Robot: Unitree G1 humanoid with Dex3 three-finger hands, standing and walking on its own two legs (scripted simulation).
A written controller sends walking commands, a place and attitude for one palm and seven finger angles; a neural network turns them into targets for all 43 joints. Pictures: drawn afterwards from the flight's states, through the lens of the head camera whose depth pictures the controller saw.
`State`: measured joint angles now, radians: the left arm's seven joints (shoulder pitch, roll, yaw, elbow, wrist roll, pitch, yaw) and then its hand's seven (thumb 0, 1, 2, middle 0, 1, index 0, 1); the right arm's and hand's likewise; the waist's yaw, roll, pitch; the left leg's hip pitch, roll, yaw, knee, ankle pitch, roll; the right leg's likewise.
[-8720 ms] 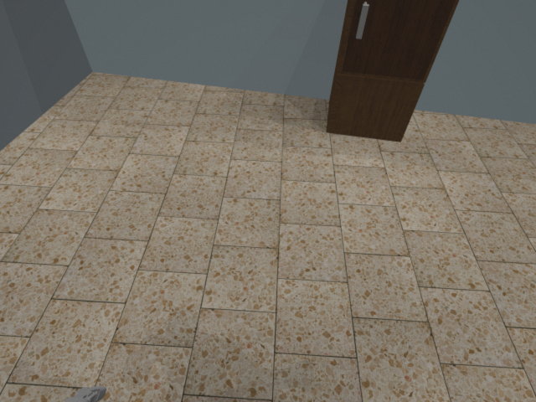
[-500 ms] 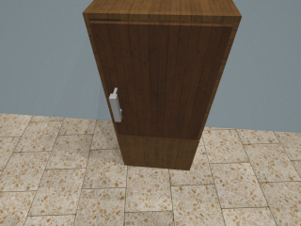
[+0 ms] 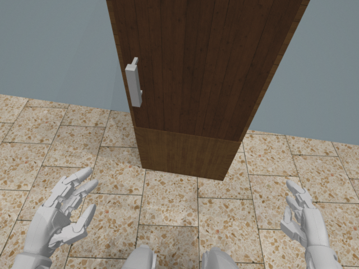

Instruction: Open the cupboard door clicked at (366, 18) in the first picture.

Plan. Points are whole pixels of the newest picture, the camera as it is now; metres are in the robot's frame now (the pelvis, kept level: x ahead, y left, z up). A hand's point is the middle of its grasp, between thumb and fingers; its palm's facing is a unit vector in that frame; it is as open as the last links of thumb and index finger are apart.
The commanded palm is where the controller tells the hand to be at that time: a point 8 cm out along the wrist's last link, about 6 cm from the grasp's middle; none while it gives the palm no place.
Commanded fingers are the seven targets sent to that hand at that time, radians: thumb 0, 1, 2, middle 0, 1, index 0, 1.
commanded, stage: raise the hand with hooked fingers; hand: left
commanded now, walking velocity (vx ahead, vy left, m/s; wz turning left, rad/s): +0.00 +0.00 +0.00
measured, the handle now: (136, 82) +0.62 +0.19 +0.02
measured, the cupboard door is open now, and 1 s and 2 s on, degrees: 0 0 0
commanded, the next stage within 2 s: move the hooked fingers beside the handle in 1.72 s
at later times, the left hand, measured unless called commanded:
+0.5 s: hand (61, 210) +0.22 +0.26 +0.02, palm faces -0.05 -1.00 -0.05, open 11.3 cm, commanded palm +0.20 +0.30 +0.03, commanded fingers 0.00 -0.15 0.45 -0.28 -0.98 -0.28 -0.98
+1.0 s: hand (45, 194) +0.25 +0.30 +0.03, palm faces -0.05 -1.00 -0.06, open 13.8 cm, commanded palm +0.23 +0.35 +0.03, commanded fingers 0.00 -0.50 0.30 -0.30 -1.20 -0.30 -1.20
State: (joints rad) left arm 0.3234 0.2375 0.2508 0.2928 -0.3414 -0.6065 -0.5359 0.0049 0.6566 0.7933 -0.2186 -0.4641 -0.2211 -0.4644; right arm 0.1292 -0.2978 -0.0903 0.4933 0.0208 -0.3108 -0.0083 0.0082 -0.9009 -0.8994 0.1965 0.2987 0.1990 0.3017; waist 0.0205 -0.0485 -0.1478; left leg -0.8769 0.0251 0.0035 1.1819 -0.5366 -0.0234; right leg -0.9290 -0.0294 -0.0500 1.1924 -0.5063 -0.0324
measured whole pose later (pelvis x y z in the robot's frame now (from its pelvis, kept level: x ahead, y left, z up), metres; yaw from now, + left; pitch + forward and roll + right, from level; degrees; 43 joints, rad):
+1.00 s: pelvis -0.01 +0.04 -0.01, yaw +0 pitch +19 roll -4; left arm 0.13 0.40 0.39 0.24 -0.37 -0.36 -0.54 -0.01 -0.45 0.32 -0.30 -1.17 -0.30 -1.17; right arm 0.21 -0.26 0.03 0.51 0.02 -0.24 -0.04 0.01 -0.90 -0.90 0.20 0.30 0.20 0.30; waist 0.00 0.00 -0.14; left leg -1.04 0.02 -0.04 1.29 -0.57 0.02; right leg -1.03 -0.03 -0.09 1.19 -0.49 0.01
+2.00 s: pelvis -0.01 +0.03 -0.02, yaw +0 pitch +20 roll -3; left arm -0.08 0.44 0.43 0.43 -0.37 -0.36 -0.60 -0.01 -0.50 0.30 -0.30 -1.20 -0.30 -1.20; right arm 0.23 -0.29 0.03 0.53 0.03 -0.20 -0.06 0.01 -0.90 -0.90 0.20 0.30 0.20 0.30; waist -0.01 0.01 -0.15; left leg -1.08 0.03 -0.05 1.31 -0.58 0.01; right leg -1.07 -0.03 -0.09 1.22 -0.50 0.00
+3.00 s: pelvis -0.01 +0.03 -0.03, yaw -2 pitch +27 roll -4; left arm -0.84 0.64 0.49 1.11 -0.13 -0.40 -0.49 -0.01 -0.50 0.30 -0.30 -1.20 -0.30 -1.20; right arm 0.30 -0.28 0.06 0.59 0.00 0.01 -0.03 0.00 -0.90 -0.90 0.20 0.30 0.20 0.30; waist -0.16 0.01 -0.13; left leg -1.24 0.05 -0.03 1.34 -0.57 0.01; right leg -1.24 0.00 -0.07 1.24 -0.47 0.00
